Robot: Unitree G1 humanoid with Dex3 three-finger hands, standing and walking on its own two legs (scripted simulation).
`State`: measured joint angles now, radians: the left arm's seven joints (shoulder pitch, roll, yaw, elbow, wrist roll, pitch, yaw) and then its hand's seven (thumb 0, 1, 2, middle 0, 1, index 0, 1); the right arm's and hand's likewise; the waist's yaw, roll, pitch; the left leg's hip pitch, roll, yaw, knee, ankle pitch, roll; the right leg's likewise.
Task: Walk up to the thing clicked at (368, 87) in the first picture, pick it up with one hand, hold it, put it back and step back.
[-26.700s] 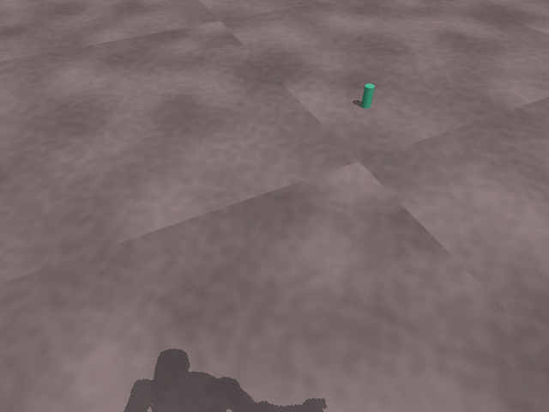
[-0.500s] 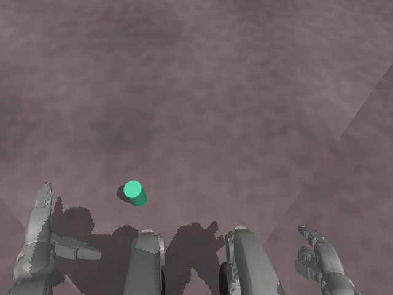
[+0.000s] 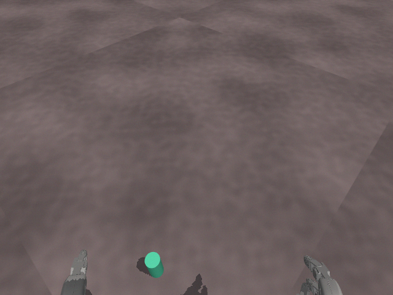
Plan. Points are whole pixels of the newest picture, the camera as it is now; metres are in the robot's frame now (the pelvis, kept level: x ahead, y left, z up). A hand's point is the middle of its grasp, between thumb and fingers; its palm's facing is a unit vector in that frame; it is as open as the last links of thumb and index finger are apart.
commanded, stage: home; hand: left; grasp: from the side
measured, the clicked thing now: (154, 265) +0.40 +0.18 -0.64
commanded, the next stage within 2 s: stand in 1.70 s
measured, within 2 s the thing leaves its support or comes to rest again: neither
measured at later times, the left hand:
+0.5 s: hand out of the picture +0.16 +0.17 -0.04, palm faces +0.11 -0.95 -0.30, open 17.6 cm
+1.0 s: hand out of the picture +0.15 +0.16 -0.04, palm faces +0.11 -0.95 -0.29, open 17.5 cm
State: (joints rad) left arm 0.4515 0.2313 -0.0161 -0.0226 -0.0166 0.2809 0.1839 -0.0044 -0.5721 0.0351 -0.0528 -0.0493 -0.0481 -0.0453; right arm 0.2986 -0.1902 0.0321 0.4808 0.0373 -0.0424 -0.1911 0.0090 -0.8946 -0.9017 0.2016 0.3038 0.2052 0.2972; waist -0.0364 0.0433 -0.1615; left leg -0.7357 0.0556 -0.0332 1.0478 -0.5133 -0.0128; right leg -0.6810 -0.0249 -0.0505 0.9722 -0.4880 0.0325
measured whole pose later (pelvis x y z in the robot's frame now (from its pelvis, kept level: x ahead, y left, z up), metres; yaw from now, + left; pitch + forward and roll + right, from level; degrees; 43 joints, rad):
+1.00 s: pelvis -0.01 -0.02 +0.01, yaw +1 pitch +7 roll -1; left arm 0.46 0.20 -0.01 0.02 -0.01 0.27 0.13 -0.01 -0.54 0.05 -0.05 -0.06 -0.05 -0.05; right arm 0.27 -0.21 0.02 0.52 0.02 -0.12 -0.18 0.01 -0.90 -0.90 0.20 0.30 0.20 0.30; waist -0.02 0.04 -0.10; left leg -0.62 0.06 -0.04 0.94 -0.45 -0.04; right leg -0.58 -0.02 -0.06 0.91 -0.45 0.00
